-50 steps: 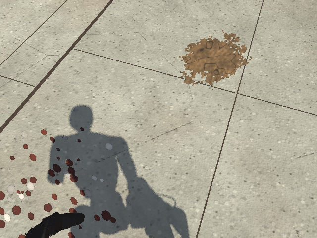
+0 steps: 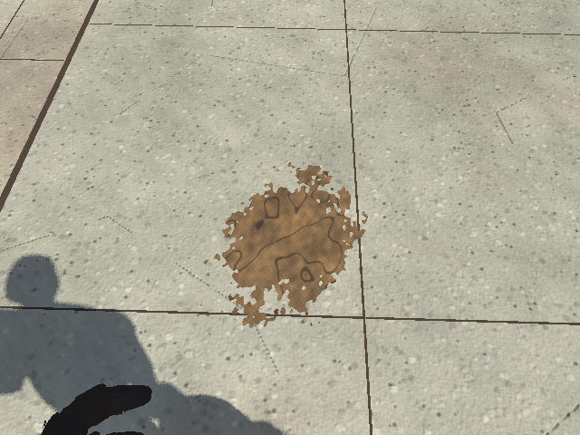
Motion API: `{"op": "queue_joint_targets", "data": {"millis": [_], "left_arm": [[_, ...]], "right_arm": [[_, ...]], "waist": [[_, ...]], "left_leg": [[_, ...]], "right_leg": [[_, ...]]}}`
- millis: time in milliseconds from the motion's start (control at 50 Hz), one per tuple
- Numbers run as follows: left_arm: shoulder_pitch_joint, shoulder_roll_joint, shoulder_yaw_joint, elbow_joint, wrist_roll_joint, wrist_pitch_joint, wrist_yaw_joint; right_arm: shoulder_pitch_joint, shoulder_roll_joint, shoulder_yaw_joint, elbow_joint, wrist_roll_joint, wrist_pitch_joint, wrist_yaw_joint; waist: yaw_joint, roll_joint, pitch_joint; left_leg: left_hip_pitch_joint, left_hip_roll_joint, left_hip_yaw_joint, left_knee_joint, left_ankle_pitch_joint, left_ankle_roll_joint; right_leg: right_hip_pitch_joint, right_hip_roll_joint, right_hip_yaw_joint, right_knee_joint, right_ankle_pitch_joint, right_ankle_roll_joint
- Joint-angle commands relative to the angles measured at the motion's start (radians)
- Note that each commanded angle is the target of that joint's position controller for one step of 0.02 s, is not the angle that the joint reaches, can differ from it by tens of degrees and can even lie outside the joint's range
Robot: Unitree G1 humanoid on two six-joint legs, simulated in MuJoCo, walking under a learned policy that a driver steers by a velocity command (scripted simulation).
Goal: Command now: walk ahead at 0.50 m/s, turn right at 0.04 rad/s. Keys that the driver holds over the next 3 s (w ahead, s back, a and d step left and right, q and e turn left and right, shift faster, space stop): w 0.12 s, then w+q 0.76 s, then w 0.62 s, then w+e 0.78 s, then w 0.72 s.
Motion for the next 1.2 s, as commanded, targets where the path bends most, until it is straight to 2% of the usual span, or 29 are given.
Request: {"op": "queue_joint_targets", "data": {"millis": [20,40,60,80,100,120,160,220,280,400,500,560,600,620,640,660,680,700,720,800,920,1020,1060,1080,1100,1120,1140,1160,1200], "left_arm": [[0.022,0.121,0.046,-0.065,0.002,-0.021,-0.002],[0.154,0.162,0.069,-0.025,0.008,-0.019,0.006],[0.339,0.233,0.09,0.007,0.019,-0.015,0.017],[0.391,0.315,0.106,0.026,0.023,-0.008,0.015],[0.403,0.22,0.083,0.027,0.007,-0.005,0.014],[0.34,0.186,0.069,0.024,0.004,-0.005,0.016],[0.229,0.135,0.053,0.017,0.019,-0.008,0.014],[0.189,0.112,0.052,0.036,0.026,-0.032,0.011],[0.203,0.137,0.063,0.072,0.031,-0.046,0.021],[0.241,0.167,0.067,0.118,0.024,-0.037,0.038],[0.313,0.194,0.077,0.166,0.007,0.001,0.046],[0.289,0.232,0.087,0.159,0.002,0.025,0.06],[0.264,0.238,0.086,0.147,0.0,0.037,0.074],[0.289,0.185,0.064,0.123,0.025,0.024,0.074],[0.353,0.073,0.026,0.075,0.034,-0.009,0.054],[0.256,0.171,0.047,0.067,0.006,-0.048,0.033],[0.171,0.185,0.049,0.032,-0.025,-0.065,0.025],[0.157,0.163,0.043,0.027,-0.012,-0.071,0.03],[0.155,0.172,0.051,0.035,0.014,-0.065,0.037],[0.189,0.14,0.049,0.036,0.034,-0.023,0.041],[-0.02,0.091,0.024,-0.007,0.022,-0.029,0.028],[-0.049,0.142,0.043,-0.025,0.013,-0.048,0.009],[0.039,0.16,0.058,-0.005,0.015,-0.053,0.013],[0.142,0.192,0.073,0.016,0.024,-0.058,0.018],[0.289,0.255,0.089,0.029,0.036,-0.06,0.021],[0.381,0.305,0.108,0.08,0.028,-0.045,0.011],[0.382,0.213,0.084,0.077,0.0,-0.042,0.005],[0.323,0.171,0.07,0.068,0.002,-0.036,0.01],[0.238,0.14,0.055,0.059,0.022,-0.027,0.013]], "right_arm": [[-0.03,-0.19,-0.046,-0.043,0.004,0.004,-0.011],[-0.028,-0.171,-0.038,-0.044,0.001,0.007,-0.013],[-0.034,-0.122,-0.016,-0.073,-0.023,0.004,-0.016],[0.088,-0.01,0.018,-0.096,-0.021,-0.015,-0.012],[0.038,-0.104,-0.001,-0.08,-0.003,-0.032,-0.007],[-0.056,-0.151,-0.016,-0.107,0.017,-0.042,-0.001],[-0.128,-0.132,-0.016,-0.114,-0.002,-0.037,-0.005],[-0.076,-0.082,-0.014,-0.093,0.002,0.001,-0.004],[-0.132,-0.067,-0.015,-0.114,-0.002,0.016,-0.01],[-0.297,-0.032,-0.003,-0.164,-0.005,0.004,0.018],[-0.42,-0.026,0.001,-0.245,-0.003,0.005,0.049],[-0.363,-0.064,-0.019,-0.265,-0.005,0.011,0.061],[-0.108,-0.149,-0.07,-0.212,-0.002,0.018,0.047],[0.035,-0.239,-0.099,-0.186,-0.001,0.03,0.022],[-0.025,-0.295,-0.101,-0.213,0.004,0.022,0.02],[0.002,-0.206,-0.076,-0.222,-0.004,0.016,0.023],[-0.025,-0.166,-0.065,-0.217,-0.012,0.009,0.022],[-0.085,-0.152,-0.06,-0.219,-0.011,0.004,0.023],[-0.143,-0.119,-0.05,-0.23,-0.012,0.002,0.02],[-0.181,-0.132,-0.052,-0.238,-0.017,-0.003,0.003],[-0.101,-0.159,-0.059,-0.194,-0.006,0.011,-0.021],[-0.045,-0.146,-0.055,-0.149,-0.006,0.014,-0.019],[-0.064,-0.139,-0.053,-0.148,-0.008,0.02,-0.017],[-0.065,-0.106,-0.041,-0.153,-0.013,0.019,-0.015],[-0.026,-0.06,-0.021,-0.17,-0.028,0.015,-0.016],[0.091,-0.017,-0.007,-0.174,0.001,0.003,-0.018],[0.041,-0.106,-0.022,-0.161,0.01,0.0,-0.019],[-0.073,-0.142,-0.032,-0.181,0.011,0.0,-0.018],[-0.166,-0.118,-0.03,-0.205,-0.016,-0.006,-0.016]], "waist": [[0.108,0.122,-0.021],[0.169,0.103,-0.109],[0.242,0.011,-0.258],[0.184,-0.263,-0.376],[0.225,-0.187,-0.359],[0.217,-0.129,-0.211],[0.163,-0.027,-0.081],[0.103,-0.058,-0.054],[0.105,-0.026,-0.005],[0.167,-0.004,0.041],[0.205,0.002,0.076],[0.144,-0.053,0.001],[-0.002,-0.038,-0.141],[-0.044,0.104,-0.246],[0.065,0.316,-0.352],[-0.012,0.176,-0.39],[-0.008,0.129,-0.252],[0.046,0.023,-0.147],[0.081,0.017,-0.106],[0.137,0.059,-0.055],[0.05,0.108,-0.028],[0.045,0.141,-0.014],[0.099,0.159,-0.029],[0.149,0.137,-0.105],[0.187,0.005,-0.253],[0.157,-0.312,-0.336],[0.189,-0.187,-0.256],[0.199,-0.093,-0.131],[0.161,-0.018,-0.027]], "left_leg": [[-0.016,0.257,-0.123,0.071,0.59,0.135],[-0.06,0.209,-0.08,0.232,0.687,0.111],[-0.242,0.156,-0.035,0.525,0.483,0.071],[-0.635,-0.017,-0.015,0.874,-0.154,0.005],[-0.761,0.015,-0.131,0.998,-0.252,0.008],[-0.821,0.063,-0.115,1.014,-0.169,0.017],[-0.759,0.132,-0.088,0.924,-0.023,0.009],[-0.641,0.159,-0.104,0.867,0.054,-0.008],[-0.703,0.153,-0.136,0.779,0.168,-0.026],[-0.688,0.127,-0.065,0.471,0.436,-0.01],[-0.76,0.106,-0.002,0.357,0.322,0.034],[-0.607,0.025,0.084,0.349,0.168,0.087],[-0.234,-0.045,0.09,0.269,0.205,0.152],[0.086,0.127,-0.176,0.265,0.248,0.221],[0.384,0.358,-0.762,0.126,0.1,0.428],[0.395,0.358,-0.785,0.052,0.035,0.397],[0.283,0.321,-0.629,0.045,0.086,0.352],[0.118,0.275,-0.516,0.035,0.197,0.32],[0.007,0.24,-0.437,0.02,0.295,0.3],[-0.218,0.185,-0.333,-0.042,0.449,0.308],[-0.295,0.111,-0.243,-0.023,0.288,0.22],[-0.144,0.196,-0.349,0.074,0.24,0.193],[-0.124,0.182,-0.351,0.155,0.354,0.167],[-0.149,0.128,-0.309,0.299,0.43,0.137],[-0.311,0.046,-0.23,0.59,0.26,0.09],[-0.641,-0.078,-0.138,0.894,-0.219,0.022],[-0.768,-0.029,-0.207,1.005,-0.24,0.021],[-0.809,0.013,-0.181,1.021,-0.15,0.024],[-0.764,0.085,-0.126,0.927,-0.023,0.022]], "right_leg": [[0.16,0.038,-0.038,-0.063,-0.046,-0.049],[0.357,0.048,-0.05,-0.072,-0.038,-0.078],[0.651,-0.118,0.128,-0.033,-0.001,-0.144],[0.961,-0.336,0.588,-0.127,-0.204,-0.302],[0.941,-0.332,0.698,-0.215,-0.357,-0.299],[0.824,-0.3,0.557,-0.233,-0.331,-0.258],[0.584,-0.229,0.354,-0.28,-0.145,-0.221],[0.427,-0.193,0.206,-0.365,-0.03,-0.215],[0.408,-0.195,0.099,-0.409,0.054,-0.21],[0.466,-0.169,-0.081,-0.427,0.111,-0.153],[0.659,-0.226,-0.128,-0.347,0.233,-0.134],[0.702,-0.229,-0.177,-0.167,0.683,-0.099],[0.58,-0.18,-0.22,0.188,0.759,-0.052],[0.31,-0.124,-0.224,0.506,0.349,-0.012],[-0.112,0.11,-0.09,0.857,-0.522,0.045],[-0.217,0.056,0.098,0.9,-0.515,0.022],[-0.253,0.017,0.084,0.857,-0.439,0.004],[-0.223,-0.024,0.074,0.751,-0.371,0.003],[-0.164,-0.055,0.07,0.66,-0.335,0.013],[-0.053,-0.061,0.041,0.506,-0.263,0.077],[0.064,0.014,0.014,0.081,0.12,0.101],[0.079,0.014,0.04,-0.027,0.036,0.037],[0.191,0.033,0.005,-0.075,-0.027,-0.006],[0.353,0.0,0.028,-0.075,-0.016,-0.046],[0.632,-0.17,0.225,-0.044,-0.008,-0.13],[0.876,-0.33,0.678,-0.187,-0.292,-0.27],[0.849,-0.33,0.753,-0.25,-0.523,-0.251],[0.735,-0.3,0.609,-0.261,-0.5,-0.212],[0.54,-0.224,0.428,-0.296,-0.285,-0.197]]}}
Next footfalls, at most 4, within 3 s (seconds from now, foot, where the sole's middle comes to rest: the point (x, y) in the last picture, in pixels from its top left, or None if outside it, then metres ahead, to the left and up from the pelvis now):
0.06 right None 0.20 -0.12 -0.77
0.60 left None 0.47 0.13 -0.77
1.08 right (254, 305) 0.80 0.03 -0.77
1.62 left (119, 274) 0.93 0.38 -0.77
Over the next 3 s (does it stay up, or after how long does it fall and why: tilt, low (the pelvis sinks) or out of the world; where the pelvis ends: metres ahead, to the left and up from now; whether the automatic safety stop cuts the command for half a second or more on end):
stays up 1.58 0.37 0.01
